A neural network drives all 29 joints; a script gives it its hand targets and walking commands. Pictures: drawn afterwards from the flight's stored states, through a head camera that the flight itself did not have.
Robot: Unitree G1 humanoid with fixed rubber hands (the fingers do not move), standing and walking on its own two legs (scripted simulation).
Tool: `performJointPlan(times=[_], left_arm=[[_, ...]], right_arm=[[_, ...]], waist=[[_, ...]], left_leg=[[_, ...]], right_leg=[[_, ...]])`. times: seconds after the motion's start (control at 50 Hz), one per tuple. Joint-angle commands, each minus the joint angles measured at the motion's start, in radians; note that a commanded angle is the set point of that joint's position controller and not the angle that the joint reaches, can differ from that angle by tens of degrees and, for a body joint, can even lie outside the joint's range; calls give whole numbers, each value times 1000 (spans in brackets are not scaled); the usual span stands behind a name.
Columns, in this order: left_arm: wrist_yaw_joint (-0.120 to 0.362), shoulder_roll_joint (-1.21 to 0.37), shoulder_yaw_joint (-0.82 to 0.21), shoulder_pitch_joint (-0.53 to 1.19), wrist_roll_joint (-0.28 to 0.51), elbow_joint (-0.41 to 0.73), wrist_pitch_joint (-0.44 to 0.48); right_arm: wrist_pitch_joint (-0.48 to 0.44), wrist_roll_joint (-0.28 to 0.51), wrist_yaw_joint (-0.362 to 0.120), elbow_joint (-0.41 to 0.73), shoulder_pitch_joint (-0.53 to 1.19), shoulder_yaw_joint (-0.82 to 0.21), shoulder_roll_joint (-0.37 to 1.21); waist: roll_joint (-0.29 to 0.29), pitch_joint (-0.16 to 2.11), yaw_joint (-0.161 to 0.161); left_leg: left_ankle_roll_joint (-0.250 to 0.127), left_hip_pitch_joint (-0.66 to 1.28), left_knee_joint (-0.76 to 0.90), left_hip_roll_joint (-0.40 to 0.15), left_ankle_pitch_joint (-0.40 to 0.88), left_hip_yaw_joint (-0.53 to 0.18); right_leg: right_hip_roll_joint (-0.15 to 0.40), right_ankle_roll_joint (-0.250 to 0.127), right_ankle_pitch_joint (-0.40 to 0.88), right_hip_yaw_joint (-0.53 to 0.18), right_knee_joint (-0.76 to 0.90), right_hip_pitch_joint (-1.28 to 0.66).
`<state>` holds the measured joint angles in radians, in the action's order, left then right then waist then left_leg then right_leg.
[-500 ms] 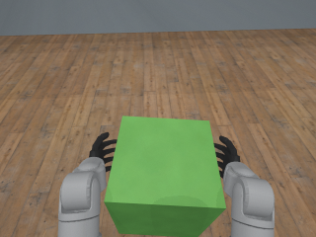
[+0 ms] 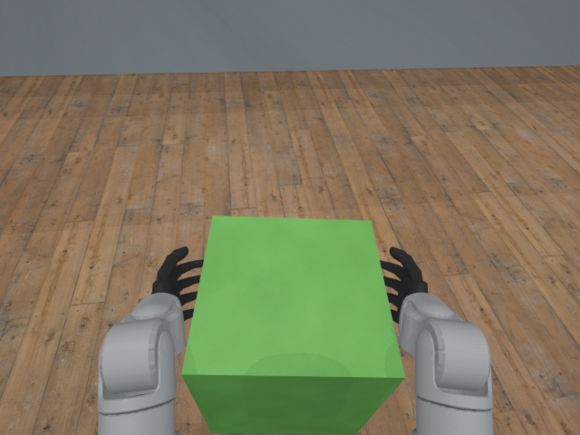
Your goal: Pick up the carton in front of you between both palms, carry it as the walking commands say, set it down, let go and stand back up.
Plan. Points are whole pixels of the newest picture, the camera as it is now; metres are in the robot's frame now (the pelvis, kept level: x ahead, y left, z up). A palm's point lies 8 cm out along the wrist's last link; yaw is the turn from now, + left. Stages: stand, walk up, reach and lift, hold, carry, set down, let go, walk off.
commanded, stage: carry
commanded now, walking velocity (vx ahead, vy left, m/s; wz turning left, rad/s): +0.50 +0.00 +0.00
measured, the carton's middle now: (288, 331) +0.27 +0.00 +0.01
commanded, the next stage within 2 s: none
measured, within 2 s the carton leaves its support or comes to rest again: neither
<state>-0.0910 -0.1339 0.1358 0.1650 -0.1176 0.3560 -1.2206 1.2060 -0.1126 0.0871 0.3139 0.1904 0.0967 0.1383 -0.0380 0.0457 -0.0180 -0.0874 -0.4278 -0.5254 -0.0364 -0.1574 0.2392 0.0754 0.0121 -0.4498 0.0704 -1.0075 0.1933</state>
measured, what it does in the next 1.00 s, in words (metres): walks ahead: right foot, then left foot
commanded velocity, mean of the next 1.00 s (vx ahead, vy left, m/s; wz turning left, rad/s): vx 0.13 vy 0.00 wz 0.00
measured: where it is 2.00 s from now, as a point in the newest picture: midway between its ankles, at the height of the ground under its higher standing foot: (276, 385)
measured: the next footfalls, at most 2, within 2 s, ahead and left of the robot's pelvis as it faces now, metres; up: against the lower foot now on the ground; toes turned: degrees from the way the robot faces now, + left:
right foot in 0.40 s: +0.45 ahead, -0.11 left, +0.00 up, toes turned -1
left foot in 0.72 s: +0.49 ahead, +0.12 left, +0.00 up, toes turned -13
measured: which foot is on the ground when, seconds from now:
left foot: down 0.00-0.42, up 0.44-0.70, down 0.72-1.00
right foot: up 0.00-0.38, down 0.40-1.00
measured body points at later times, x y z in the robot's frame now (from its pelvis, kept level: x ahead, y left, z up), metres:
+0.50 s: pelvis +0.32 -0.03 +0.01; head +0.35 -0.04 +0.45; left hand +0.60 +0.14 +0.07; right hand +0.62 -0.16 +0.06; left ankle +0.15 +0.08 -0.65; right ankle +0.41 -0.10 -0.73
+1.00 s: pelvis +0.49 +0.00 +0.01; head +0.47 +0.01 +0.46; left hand +0.76 +0.17 +0.08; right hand +0.77 -0.14 +0.08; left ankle +0.45 +0.11 -0.72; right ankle +0.41 -0.11 -0.72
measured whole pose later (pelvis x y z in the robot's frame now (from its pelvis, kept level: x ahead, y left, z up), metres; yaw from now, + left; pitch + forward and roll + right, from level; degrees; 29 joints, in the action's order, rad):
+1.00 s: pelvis +0.49 +0.00 +0.01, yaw +2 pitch +4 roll +0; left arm -0.08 -0.14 0.13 0.18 -0.14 0.23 -1.17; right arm 1.16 -0.14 0.07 0.22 0.19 0.12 0.14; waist -0.02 0.14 0.00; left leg 0.00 -0.27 -0.51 -0.06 -0.29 0.17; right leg 0.08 0.03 -0.35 0.18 -0.52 0.20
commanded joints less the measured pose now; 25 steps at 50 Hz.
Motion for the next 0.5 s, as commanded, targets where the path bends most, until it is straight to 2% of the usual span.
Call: performJointPlan(times=[0.0,0.02,0.04,0.1,0.16,0.26,0.28,0.32,0.34,0.36,0.38,0.4,0.42,0.44,0.46,0.48], left_arm=[[267,-921,-763,484,423,79,10],[265,-944,-767,484,424,80,20],[261,-959,-771,478,421,78,29],[247,-970,-777,423,402,74,49],[235,-951,-781,407,394,95,51],[235,-881,-776,401,404,112,18],[238,-868,-773,404,407,109,9],[245,-849,-763,408,413,96,-5],[248,-844,-756,399,414,83,-9],[251,-842,-751,399,411,76,-10],[256,-838,-744,411,408,72,-13],[260,-833,-731,408,406,50,-11],[263,-847,-719,374,407,10,-2],[266,-882,-723,370,415,23,8],[269,-924,-733,394,419,26,20],[272,-959,-737,419,421,37,31]], right_arm=[[-8,419,-265,82,408,-703,945],[-15,424,-267,95,426,-711,964],[-21,432,-269,105,430,-717,971],[-29,441,-277,121,397,-720,959],[-28,440,-279,141,376,-718,923],[-2,407,-266,133,336,-691,848],[4,398,-263,124,331,-686,838],[14,388,-258,111,332,-679,825],[18,388,-257,109,338,-678,823],[22,390,-257,108,349,-679,821],[22,387,-256,98,365,-679,812],[28,403,-256,117,403,-703,826],[29,399,-257,106,388,-697,827],[19,394,-259,91,392,-708,861],[7,397,-262,99,419,-715,895],[-4,404,-263,103,438,-726,930]], waist=[[113,335,-6],[92,328,3],[114,334,4],[160,311,5],[170,255,4],[184,163,-4],[186,143,-6],[202,144,-2],[199,178,13],[162,219,33],[102,283,50],[-127,428,61],[-235,462,59],[-177,453,52],[-122,441,51],[-70,398,43]], left_leg=[[-96,598,252,-331,305,-473],[-58,544,277,-309,268,-410],[-38,519,295,-290,228,-356],[-44,510,348,-264,184,-270],[-45,542,363,-235,232,-198],[-30,557,347,-196,367,-113],[-22,565,325,-192,444,-96],[13,564,224,-182,648,-57],[43,542,116,-161,717,-21],[84,480,-26,-122,700,21],[124,339,-193,-88,457,9],[156,74,-468,-15,15,-44],[161,-63,-671,76,-398,-119],[136,-76,-727,24,-412,-216],[111,-94,-674,-12,-376,-247],[102,-87,-545,-45,-333,-252]], right_leg=[[34,-44,76,-81,-254,443],[57,-43,130,-79,-167,412],[56,-36,163,-60,-110,381],[37,-10,202,-4,44,391],[31,10,281,41,218,436],[-6,1,402,121,447,398],[-17,-5,424,135,480,384],[-51,-16,470,166,537,287],[-85,-18,505,196,582,167],[-98,-17,597,214,658,2],[10,-21,772,117,638,-204],[283,-168,1123,-206,536,-516],[368,-277,1254,-368,613,-555],[349,-269,1229,-282,636,-491],[315,-236,1177,-207,635,-453],[287,-195,1135,-143,661,-381]])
